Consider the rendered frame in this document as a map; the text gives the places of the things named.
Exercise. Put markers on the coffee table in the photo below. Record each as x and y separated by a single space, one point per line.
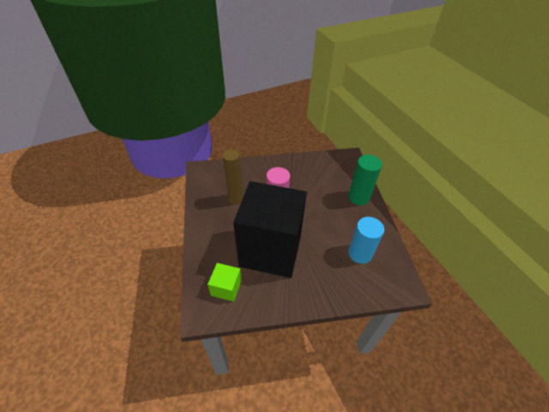
326 285

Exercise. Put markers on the sofa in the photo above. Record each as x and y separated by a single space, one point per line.
454 101

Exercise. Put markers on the potted plant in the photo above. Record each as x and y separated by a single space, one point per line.
147 71

